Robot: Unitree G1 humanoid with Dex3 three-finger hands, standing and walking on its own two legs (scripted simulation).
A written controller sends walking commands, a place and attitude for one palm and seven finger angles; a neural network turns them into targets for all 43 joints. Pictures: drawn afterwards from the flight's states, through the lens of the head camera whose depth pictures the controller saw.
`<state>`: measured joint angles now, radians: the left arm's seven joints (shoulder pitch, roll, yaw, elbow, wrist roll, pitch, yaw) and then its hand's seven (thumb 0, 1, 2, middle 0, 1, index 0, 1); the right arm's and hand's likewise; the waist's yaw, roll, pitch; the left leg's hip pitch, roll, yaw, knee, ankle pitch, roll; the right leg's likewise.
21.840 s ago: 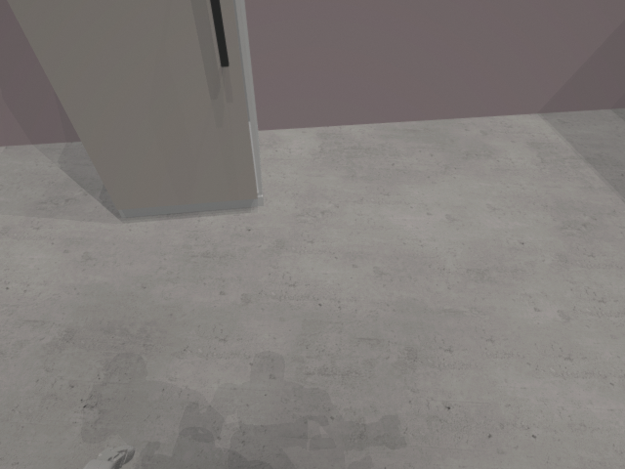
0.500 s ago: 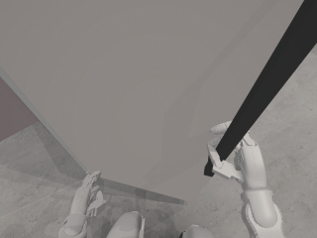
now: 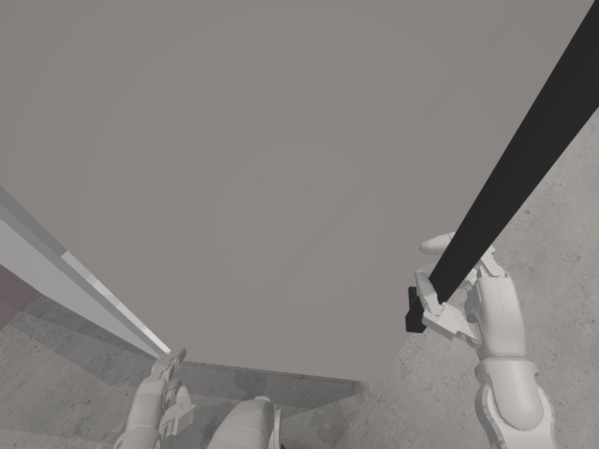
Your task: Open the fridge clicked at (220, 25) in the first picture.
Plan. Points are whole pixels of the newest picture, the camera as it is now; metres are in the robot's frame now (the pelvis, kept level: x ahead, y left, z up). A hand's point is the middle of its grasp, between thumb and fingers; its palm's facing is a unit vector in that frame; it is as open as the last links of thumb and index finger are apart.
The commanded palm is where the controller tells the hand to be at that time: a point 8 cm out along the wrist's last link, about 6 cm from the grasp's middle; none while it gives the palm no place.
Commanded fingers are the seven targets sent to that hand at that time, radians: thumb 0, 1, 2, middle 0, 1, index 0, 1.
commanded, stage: walk backward, drawing the door open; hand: right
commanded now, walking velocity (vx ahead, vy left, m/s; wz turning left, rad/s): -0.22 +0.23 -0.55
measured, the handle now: (472, 213) +0.32 -0.13 +0.19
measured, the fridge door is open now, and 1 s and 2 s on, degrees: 71 74 71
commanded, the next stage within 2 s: stop walking and hold the door back in 0.06 s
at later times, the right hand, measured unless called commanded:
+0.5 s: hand (418, 359) +0.21 -0.09 +0.09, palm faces +0.34 +0.89 -0.31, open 5.8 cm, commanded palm +0.19 -0.15 +0.09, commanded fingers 0.00 -0.90 -0.90 0.45 1.40 0.45 1.40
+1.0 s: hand (420, 325) +0.25 -0.10 +0.09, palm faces +0.31 +0.92 -0.24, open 5.9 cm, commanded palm +0.20 -0.15 +0.09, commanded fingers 0.00 -0.90 -0.90 0.45 1.40 0.45 1.40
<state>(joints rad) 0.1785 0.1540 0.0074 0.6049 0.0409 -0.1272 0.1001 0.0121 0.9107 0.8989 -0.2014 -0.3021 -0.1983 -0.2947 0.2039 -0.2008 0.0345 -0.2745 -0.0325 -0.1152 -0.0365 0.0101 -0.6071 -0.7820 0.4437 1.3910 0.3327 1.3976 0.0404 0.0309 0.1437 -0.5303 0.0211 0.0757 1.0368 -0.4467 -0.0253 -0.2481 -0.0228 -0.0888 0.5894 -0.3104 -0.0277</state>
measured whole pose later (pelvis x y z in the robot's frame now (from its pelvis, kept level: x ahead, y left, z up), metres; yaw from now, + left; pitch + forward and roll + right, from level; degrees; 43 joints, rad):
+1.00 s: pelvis -0.10 +0.14 +0.00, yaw -10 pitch -2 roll +0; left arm 0.24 0.21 -0.02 0.72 -0.03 -0.04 0.08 0.01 0.92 0.90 -0.21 -0.30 -0.20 -0.30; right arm -0.35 -0.25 -0.14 0.44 0.03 -0.14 -0.07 -0.01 -0.66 -0.77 0.45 1.40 0.37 1.40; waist 0.04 -0.06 0.13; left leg -0.30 0.02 0.11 0.58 -0.25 0.05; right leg -0.35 -0.02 -0.03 0.92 -0.50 0.01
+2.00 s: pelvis -0.07 +0.12 -0.02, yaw -9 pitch +7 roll +0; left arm 0.27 0.27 0.03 0.69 -0.01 -0.07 0.02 0.01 0.91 0.90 -0.20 -0.30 -0.20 -0.29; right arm -0.30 -0.33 -0.26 0.49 0.03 -0.19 0.00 -0.01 0.55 -0.20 0.26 1.15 0.25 1.15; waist 0.03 -0.02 -0.05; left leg -0.50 0.02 0.08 0.74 -0.36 0.02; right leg -0.50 -0.05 -0.04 0.75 -0.37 0.01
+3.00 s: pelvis -0.08 +0.11 -0.02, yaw -10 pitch +4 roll +1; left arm 0.18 0.25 -0.02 0.64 -0.01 -0.16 0.07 0.01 0.91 0.90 -0.20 -0.30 -0.20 -0.30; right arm 0.10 -0.31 -0.27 0.14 0.13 -0.19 0.12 -0.01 0.55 -0.20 0.25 1.15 0.25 1.15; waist -0.04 -0.04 -0.04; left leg -0.45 0.04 0.09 0.75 -0.36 0.00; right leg -0.47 -0.03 -0.02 0.78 -0.38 0.00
